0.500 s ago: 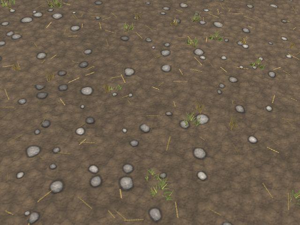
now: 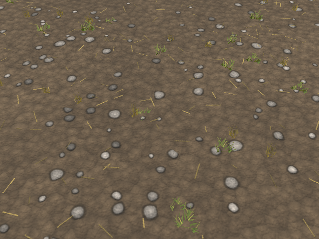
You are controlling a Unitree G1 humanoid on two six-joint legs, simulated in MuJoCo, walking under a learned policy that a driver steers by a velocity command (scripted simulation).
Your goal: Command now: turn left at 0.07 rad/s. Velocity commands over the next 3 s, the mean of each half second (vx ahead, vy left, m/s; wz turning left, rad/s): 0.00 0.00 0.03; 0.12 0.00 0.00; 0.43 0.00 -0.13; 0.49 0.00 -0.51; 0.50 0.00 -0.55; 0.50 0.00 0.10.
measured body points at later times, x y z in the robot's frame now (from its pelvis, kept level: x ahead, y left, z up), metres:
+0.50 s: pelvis +0.00 -0.01 +0.00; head +0.01 -0.01 +0.45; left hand +0.14 +0.24 -0.10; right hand +0.13 -0.26 -0.11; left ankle +0.00 +0.13 -0.73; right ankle -0.01 -0.12 -0.73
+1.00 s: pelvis +0.04 +0.01 +0.01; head +0.05 +0.02 +0.46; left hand +0.09 +0.28 -0.12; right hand +0.16 -0.26 -0.10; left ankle +0.06 +0.13 -0.72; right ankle -0.01 -0.12 -0.73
